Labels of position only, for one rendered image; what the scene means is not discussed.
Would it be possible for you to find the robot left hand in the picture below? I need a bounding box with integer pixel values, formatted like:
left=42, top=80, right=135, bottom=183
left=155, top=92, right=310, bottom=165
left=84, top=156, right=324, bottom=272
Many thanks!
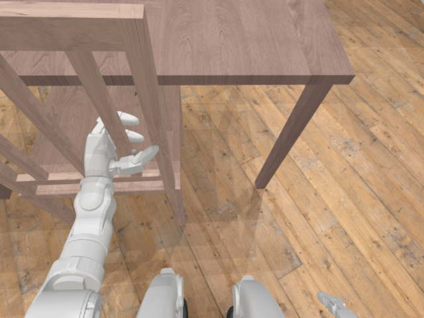
left=84, top=111, right=159, bottom=181

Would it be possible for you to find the robot right hand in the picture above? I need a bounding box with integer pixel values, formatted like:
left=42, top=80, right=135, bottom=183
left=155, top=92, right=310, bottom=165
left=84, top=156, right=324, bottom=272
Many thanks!
left=317, top=291, right=357, bottom=318

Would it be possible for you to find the left robot thigh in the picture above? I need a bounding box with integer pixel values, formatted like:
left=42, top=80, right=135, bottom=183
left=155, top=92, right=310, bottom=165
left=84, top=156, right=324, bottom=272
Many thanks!
left=136, top=273, right=184, bottom=318

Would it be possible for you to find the robot left forearm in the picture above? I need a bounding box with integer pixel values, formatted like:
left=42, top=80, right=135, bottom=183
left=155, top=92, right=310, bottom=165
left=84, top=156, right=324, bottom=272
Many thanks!
left=24, top=176, right=117, bottom=318

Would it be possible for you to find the chair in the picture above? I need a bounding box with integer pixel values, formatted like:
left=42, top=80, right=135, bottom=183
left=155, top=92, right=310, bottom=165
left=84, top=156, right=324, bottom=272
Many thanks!
left=0, top=1, right=186, bottom=227

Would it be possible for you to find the robot thigh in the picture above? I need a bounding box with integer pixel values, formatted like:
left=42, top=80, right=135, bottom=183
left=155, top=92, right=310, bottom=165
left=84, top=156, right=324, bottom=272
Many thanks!
left=136, top=273, right=184, bottom=318
left=233, top=280, right=285, bottom=318

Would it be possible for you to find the table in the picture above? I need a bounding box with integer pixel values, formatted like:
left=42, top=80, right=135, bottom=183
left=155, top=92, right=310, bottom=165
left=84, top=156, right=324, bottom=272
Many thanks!
left=0, top=0, right=356, bottom=199

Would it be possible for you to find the right robot thigh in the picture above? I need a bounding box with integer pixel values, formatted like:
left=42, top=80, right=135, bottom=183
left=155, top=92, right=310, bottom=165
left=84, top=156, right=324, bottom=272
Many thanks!
left=233, top=280, right=285, bottom=318

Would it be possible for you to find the robot left upper arm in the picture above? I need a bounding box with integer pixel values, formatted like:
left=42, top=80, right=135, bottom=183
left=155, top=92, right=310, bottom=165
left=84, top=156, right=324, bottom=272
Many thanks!
left=28, top=289, right=102, bottom=318

